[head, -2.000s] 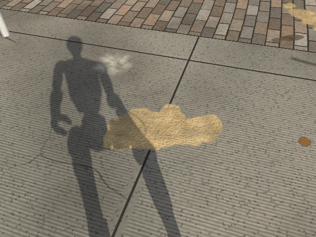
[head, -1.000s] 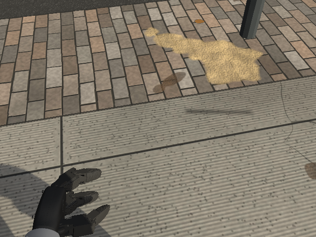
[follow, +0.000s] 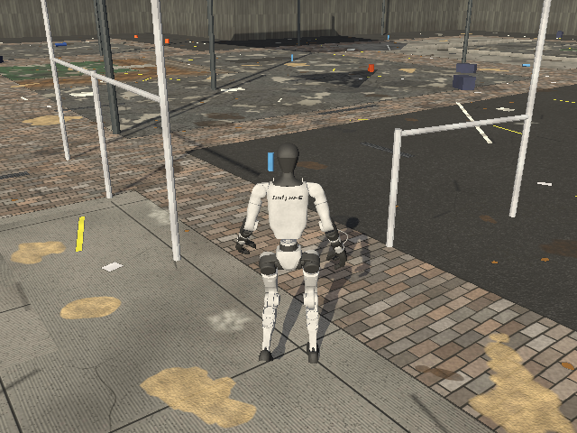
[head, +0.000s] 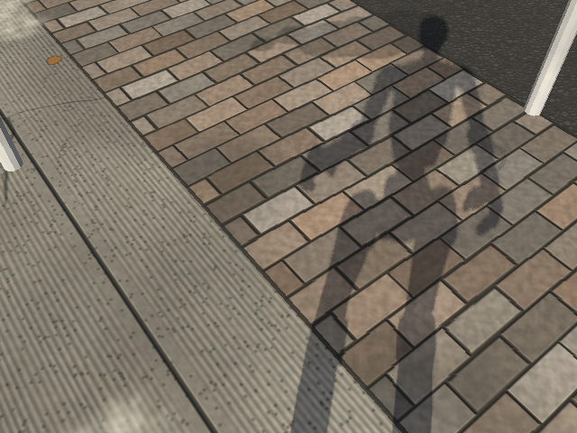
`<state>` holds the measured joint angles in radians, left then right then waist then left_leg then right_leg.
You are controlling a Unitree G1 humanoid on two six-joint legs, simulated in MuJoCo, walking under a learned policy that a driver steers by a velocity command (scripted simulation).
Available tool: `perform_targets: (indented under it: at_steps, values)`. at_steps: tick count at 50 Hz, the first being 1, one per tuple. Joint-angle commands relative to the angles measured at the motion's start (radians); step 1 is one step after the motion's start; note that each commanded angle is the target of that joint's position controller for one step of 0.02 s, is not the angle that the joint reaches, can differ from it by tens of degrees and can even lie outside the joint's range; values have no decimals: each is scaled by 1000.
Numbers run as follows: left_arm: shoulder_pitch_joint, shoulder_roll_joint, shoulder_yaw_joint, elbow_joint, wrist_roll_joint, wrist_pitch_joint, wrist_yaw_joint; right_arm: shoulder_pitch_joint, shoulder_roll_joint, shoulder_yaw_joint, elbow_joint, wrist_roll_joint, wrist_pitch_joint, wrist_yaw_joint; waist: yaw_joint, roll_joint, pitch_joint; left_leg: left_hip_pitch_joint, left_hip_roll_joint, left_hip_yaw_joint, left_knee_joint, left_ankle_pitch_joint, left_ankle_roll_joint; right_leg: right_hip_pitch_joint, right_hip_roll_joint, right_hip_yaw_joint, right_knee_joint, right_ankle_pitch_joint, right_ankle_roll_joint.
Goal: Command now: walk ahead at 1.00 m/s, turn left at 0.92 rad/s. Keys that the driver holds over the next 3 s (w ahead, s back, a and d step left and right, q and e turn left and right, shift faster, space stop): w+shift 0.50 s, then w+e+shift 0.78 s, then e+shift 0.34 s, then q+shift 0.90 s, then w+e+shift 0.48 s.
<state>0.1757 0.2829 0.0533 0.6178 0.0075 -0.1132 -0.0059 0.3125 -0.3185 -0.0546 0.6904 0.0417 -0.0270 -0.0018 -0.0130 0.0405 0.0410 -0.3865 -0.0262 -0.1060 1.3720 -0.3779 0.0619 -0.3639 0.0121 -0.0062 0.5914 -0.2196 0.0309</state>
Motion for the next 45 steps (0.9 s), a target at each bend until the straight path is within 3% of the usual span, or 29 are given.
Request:
perform_targets:
  at_steps: [1, 2, 4, 7, 9, 13, 14, 16, 17, 18, 19, 20, 21, 22, 23, 24, 25, 26, 27, 29, 32, 35, 37, 39, 41, 42, 43, 44, 45]
  values:
    - [127, 89, 32, 15, 10, -4, 4, -103, -48, -11, -134, -5, -10, 13, 66, -112, -21, -378, 149, -23, 11, 81, 8, 332, -258, 362, -348, -154, -134]
    - [127, 69, 25, 36, 0, -9, -2, -86, -22, -6, -139, 7, -3, 17, 42, -153, -17, -370, 155, -24, -4, 76, 12, 301, -256, 326, -363, -135, -147]
    - [139, 57, 22, 73, -16, -15, -11, -100, 12, 5, -140, 7, 3, 21, 21, -129, 28, -410, 155, -35, -46, 93, 14, 263, -258, 260, -401, -89, -172]
    - [164, 99, 31, 105, -1, -19, -11, -162, 7, 10, -142, -2, -5, 25, 11, -64, 90, -504, 127, -77, -177, 232, 0, 269, -276, 163, -450, 30, -200]
    - [185, 113, 30, 123, 1, -20, -6, -228, -8, 10, -153, -10, -16, 37, 20, -51, 117, -499, 111, -34, -303, 343, -1, 273, -262, 64, -488, 105, -190]
    - [308, 142, 21, 192, -21, -9, 2, -417, 13, 23, -208, -13, -47, 73, 82, -38, 159, -388, 90, 100, -590, 451, 28, 348, -268, -55, -564, 247, -167]
    - [319, 154, 19, 205, -26, -1, 3, -440, 15, 24, -218, -10, -54, 81, 80, -56, 162, -355, 76, 136, -647, 426, 38, 386, -271, -82, -554, 353, -164]
    - [328, 200, 20, 224, -22, 13, 9, -442, -13, 9, -234, -11, -58, 85, 43, -147, 110, -236, 1, 215, -692, 328, 66, 470, -287, -119, -449, 867, -163]
    - [332, 222, 21, 235, -17, 21, 16, -390, -45, -7, -236, -10, -53, 80, -8, -213, 51, -158, -35, 231, -689, 258, 86, 521, -305, -125, -341, 1133, -160]
    - [324, 242, 22, 246, -11, 31, 22, -243, -100, -34, -210, -7, -44, 70, -99, -266, -43, 17, -55, 218, -703, 224, 115, 520, -318, -121, -170, 1292, -153]
    - [271, 250, 21, 241, -9, 44, 30, 16, -146, -64, -135, -3, -32, 53, -240, -259, -158, 335, -55, 206, -789, 309, 143, 399, -288, -148, 95, 1311, -128]
    - [276, 174, 0, 199, 9, 39, 39, 205, -204, -82, -61, -5, -18, 33, -260, -129, -281, 738, 95, -53, -715, 189, 142, 64, -216, -105, 471, 673, -105]
    - [431, -18, -52, 165, -18, 1, 15, 171, -273, -78, -57, -30, -38, 38, -77, 216, -459, 978, 343, -635, -903, -254, 280, -284, -20, 58, 805, -271, -84]
    - [278, 112, -23, 160, -63, -31, 14, 219, -144, -58, -27, -34, -52, 40, -163, 110, -449, 895, 336, -747, -1081, -369, 243, -345, -34, 182, 867, -244, -122]
    - [148, 117, -14, 109, -92, -41, 14, 167, -109, -43, -8, -42, -63, 42, -138, 76, -231, 723, 317, -603, -1110, -234, 223, -418, -67, 150, 859, -185, -128]
    - [95, 88, -24, 94, -75, -47, 18, 90, -98, -38, -5, -43, -73, 45, -88, -42, -124, 535, 288, -482, -1128, -89, 212, -391, -112, 143, 787, -111, -130]
    - [95, 71, -22, 102, -52, -40, 16, 28, -55, -26, -1, -57, -81, 50, -31, -53, -67, 387, 242, -366, -1134, -4, 201, -342, -145, 133, 734, -58, -122]
    - [155, 60, -19, 124, -54, -19, 5, -14, 3, -12, 1, -73, -86, 52, 26, -19, -56, 299, 215, -274, -1148, 20, 184, -285, -176, 146, 713, -13, -120]
    - [182, 48, -19, 140, -57, 4, -2, -34, 28, -8, 6, -66, -91, 54, 45, 4, -41, 243, 207, -217, -1172, 48, 176, -266, -189, 146, 693, 1, -111]
    - [164, 30, -21, 144, -57, 40, -4, -32, 10, -13, 33, -45, -106, 50, 55, 8, 27, 157, 206, -97, -1220, 139, 143, -303, -202, 152, 643, 42, -88]
    - [23, 43, -20, 101, -47, 45, -5, 6, -7, -15, 60, -58, -118, 31, 13, -19, 103, 133, 148, 99, -1257, 387, 66, -384, -156, 136, 472, 249, -73]
    - [-102, 39, -23, 64, -38, 21, -32, 54, -17, -4, 80, -64, -131, 6, -30, -51, 112, 147, 118, 224, -1291, 518, -1, -319, -100, 17, 250, 504, -82]
    - [-167, 18, -31, 35, -43, 10, -55, 106, -55, -4, 102, -59, -129, -10, -46, -54, 113, 225, 139, 255, -1298, 628, -40, -278, -66, -34, 134, 568, -103]
    - [-192, 50, -18, 9, -46, 1, -77, 125, -102, -8, 107, -65, -112, -26, -33, -10, 74, 374, 152, 286, -1214, 1002, -87, -231, 13, -115, 54, 525, -132]
    - [-110, 105, 8, 2, -55, 12, -85, 105, -165, -23, 98, -77, -75, -57, 48, 81, -13, 504, 192, 299, -1002, 1490, -116, -135, 91, -193, 73, 375, -151]
    - [42, 149, 30, 32, -58, 30, -81, 60, -190, -32, 85, -86, -57, -70, 140, 119, -79, 495, 217, 291, -809, 1673, -118, 4, 110, -195, 112, 282, -172]
    - [344, 215, 64, 110, -58, 52, -66, -40, -206, -38, 55, -98, -49, -71, 287, 120, -184, 368, 226, 262, -501, 1712, -111, 293, 71, -100, 135, 246, -223]
    - [545, 234, 69, 172, -55, 72, -41, -150, -174, -34, 27, -77, -60, -54, 383, -56, -187, 152, 71, 288, 7, 991, -108, 512, 1, 24, 26, 296, -267]
    - [449, 231, 54, 164, -15, 60, -39, 2, 64, 30, -38, -61, -103, -16, 146, -479, -216, -391, -93, 96, 427, -214, -140, 798, -127, 428, 67, 101, -426]
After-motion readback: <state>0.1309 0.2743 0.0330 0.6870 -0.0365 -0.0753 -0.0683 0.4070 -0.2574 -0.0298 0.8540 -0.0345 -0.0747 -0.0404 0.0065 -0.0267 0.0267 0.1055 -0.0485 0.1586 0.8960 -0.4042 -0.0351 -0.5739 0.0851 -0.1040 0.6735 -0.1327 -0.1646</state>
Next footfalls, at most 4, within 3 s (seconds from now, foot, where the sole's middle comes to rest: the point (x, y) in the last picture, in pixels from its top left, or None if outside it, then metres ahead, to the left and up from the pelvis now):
0.40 left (222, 423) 0.51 0.17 -0.76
0.86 right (260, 249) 1.00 0.10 -0.76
1.28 left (217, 151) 1.40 0.25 -0.76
1.68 right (320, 129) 1.50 -0.10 -0.76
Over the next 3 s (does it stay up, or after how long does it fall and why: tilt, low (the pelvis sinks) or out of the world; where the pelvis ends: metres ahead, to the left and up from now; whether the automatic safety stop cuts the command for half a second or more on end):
stays up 1.75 0.03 0.02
